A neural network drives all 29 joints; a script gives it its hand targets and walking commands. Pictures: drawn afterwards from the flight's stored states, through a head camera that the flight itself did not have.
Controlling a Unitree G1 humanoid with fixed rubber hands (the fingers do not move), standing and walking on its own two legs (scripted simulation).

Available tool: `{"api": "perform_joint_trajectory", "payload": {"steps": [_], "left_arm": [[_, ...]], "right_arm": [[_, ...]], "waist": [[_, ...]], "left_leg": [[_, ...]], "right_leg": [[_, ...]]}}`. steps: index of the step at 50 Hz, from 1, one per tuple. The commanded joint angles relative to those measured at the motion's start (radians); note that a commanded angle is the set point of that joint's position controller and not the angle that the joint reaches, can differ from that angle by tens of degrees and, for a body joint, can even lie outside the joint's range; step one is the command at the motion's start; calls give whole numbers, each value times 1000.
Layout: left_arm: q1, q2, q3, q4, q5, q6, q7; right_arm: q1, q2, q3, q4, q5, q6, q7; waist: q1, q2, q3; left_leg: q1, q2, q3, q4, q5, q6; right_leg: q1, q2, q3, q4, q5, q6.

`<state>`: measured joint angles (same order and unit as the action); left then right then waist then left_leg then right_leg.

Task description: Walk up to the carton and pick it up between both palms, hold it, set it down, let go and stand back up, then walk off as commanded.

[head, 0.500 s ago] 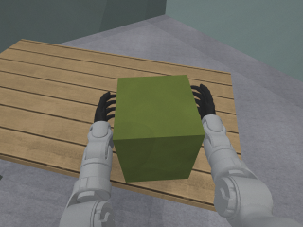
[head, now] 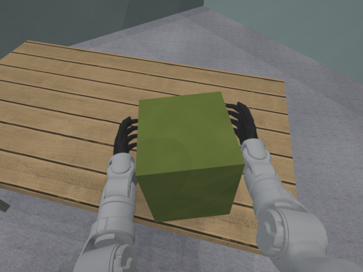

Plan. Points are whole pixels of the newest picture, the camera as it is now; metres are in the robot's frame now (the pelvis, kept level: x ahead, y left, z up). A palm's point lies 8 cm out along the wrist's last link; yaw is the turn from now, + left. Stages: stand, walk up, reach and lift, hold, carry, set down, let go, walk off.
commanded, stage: set down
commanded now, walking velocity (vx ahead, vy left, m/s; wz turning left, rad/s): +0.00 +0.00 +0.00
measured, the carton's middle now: (186, 160) +0.37 +0.05 +0.00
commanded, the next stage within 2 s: none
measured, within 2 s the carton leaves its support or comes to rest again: rests again in 1.90 s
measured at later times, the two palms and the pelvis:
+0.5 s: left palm (124, 158) +0.33 +0.19 +0.03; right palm (243, 139) +0.42 -0.09 +0.05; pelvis +0.00 +0.00 +0.00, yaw +0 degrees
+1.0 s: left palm (124, 161) +0.33 +0.19 +0.02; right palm (242, 141) +0.42 -0.09 +0.05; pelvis +0.00 +0.00 +0.00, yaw +1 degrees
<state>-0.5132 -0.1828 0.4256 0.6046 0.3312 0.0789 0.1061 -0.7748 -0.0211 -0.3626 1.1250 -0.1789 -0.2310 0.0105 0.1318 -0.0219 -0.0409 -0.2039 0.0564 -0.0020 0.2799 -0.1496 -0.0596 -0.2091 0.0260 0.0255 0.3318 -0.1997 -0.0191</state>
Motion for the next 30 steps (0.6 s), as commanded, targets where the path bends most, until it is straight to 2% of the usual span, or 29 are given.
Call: {"api": "perform_joint_trajectory", "payload": {"steps": [1, 2, 3, 4, 5, 8, 10, 12, 14, 15, 16, 18, 19, 21, 22, 23, 25, 26, 29, 30], "left_arm": [[-521, -440, -250, -121, 44, -122, -46], [-529, -449, -265, -130, 39, -127, -43], [-507, -452, -262, -126, 44, -135, -44], [-510, -452, -264, -122, 38, -131, -41], [-503, -449, -255, -132, 48, -141, -41], [-510, -439, -243, -103, 48, -153, -43], [-504, -452, -252, -107, 45, -163, -41], [-487, -443, -238, -83, 47, -165, -46], [-488, -448, -239, -88, 59, -177, -42], [-478, -452, -236, -81, 57, -182, -44], [-478, -443, -224, -77, 58, -192, -45], [-502, -441, -234, -79, 54, -204, -45], [-498, -433, -223, -76, 61, -210, -43], [-505, -445, -239, -76, 61, -222, -37], [-494, -441, -232, -67, 62, -228, -35], [-480, -444, -235, -52, 60, -229, -35], [-477, -444, -217, -44, 69, -237, -36], [-487, -440, -214, -41, 72, -241, -38], [-481, -451, -237, -48, 62, -261, -33], [-459, -444, -223, -39, 71, -267, -32]], "right_arm": [[-468, 412, 159, -25, -119, -65, 120], [-464, 414, 155, -17, -113, -66, 120], [-450, 432, 169, -17, -110, -71, 124], [-458, 397, 152, -13, -116, -72, 125], [-449, 418, 167, -6, -118, -73, 123], [-445, 423, 161, -5, -134, -74, 119], [-433, 432, 154, 9, -131, -82, 118], [-430, 428, 157, 6, -132, -83, 115], [-427, 437, 154, 7, -145, -91, 115], [-418, 430, 142, 15, -145, -95, 114], [-434, 439, 162, -15, -139, -103, 114], [-417, 448, 154, 15, -149, -105, 112], [-412, 440, 146, 26, -147, -104, 116], [-425, 442, 137, 8, -155, -114, 111], [-425, 437, 140, 24, -150, -117, 112], [-409, 432, 136, 33, -159, -118, 112], [-421, 436, 140, 36, -156, -121, 114], [-418, 426, 121, 42, -166, -121, 111], [-410, 432, 120, 46, -168, -138, 109], [-394, 426, 123, 45, -171, -142, 109]], "waist": [[36, 28, -466], [23, 27, -475], [44, 31, -488], [30, 33, -469], [37, 31, -474], [31, 8, -478], [26, 28, -480], [27, 5, -460], [34, 29, -488], [27, 19, -473], [48, 4, -487], [23, 11, -482], [32, 20, -483], [18, 30, -496], [32, 27, -508], [22, 16, -490], [37, 17, -478], [23, 16, -468], [12, 27, -524], [22, 22, -506]], "left_leg": [[210, -26, 146, 111, 655, -20], [219, -24, 144, 113, 652, -21], [215, -21, 148, 115, 663, -22], [229, -17, 140, 114, 664, -25], [224, -20, 146, 119, 675, -22], [197, -23, 150, 116, 647, -15], [203, -22, 152, 124, 673, -23], [184, -26, 151, 118, 661, -13], [192, -22, 151, 124, 674, -21], [197, -19, 148, 122, 678, -20], [176, -25, 152, 123, 668, -12], [153, -27, 157, 122, 656, -16], [165, -26, 155, 120, 646, -18], [158, -27, 153, 125, 649, -20], [161, -25, 152, 127, 664, -24], [168, -18, 149, 126, 664, -22], [154, -23, 154, 123, 656, -19], [148, -24, 152, 120, 642, -20], [158, -21, 147, 131, 676, -25], [163, -19, 149, 132, 686, -24]], "right_leg": [[-25, 49, -121, -89, 217, -27], [-37, 51, -122, -89, 214, -30], [-37, 50, -123, -90, 219, -32], [-57, 54, -129, -93, 197, -34], [-49, 52, -124, -88, 214, -34], [-29, 50, -119, -84, 235, -26], [-41, 53, -125, -80, 232, -29], [-24, 50, -118, -81, 247, -26], [-39, 50, -119, -81, 238, -32], [-43, 52, -122, -81, 236, -32], [-24, 50, -115, -80, 249, -26], [-24, 49, -118, -70, 259, -22], [-34, 48, -115, -79, 234, -24], [-37, 50, -116, -74, 241, -28], [-47, 50, -118, -76, 237, -29], [-48, 53, -121, -76, 239, -30], [-40, 52, -118, -75, 233, -29], [-40, 49, -118, -78, 230, -28], [-50, 53, -123, -78, 238, -35], [-56, 54, -121, -80, 242, -33]]}}
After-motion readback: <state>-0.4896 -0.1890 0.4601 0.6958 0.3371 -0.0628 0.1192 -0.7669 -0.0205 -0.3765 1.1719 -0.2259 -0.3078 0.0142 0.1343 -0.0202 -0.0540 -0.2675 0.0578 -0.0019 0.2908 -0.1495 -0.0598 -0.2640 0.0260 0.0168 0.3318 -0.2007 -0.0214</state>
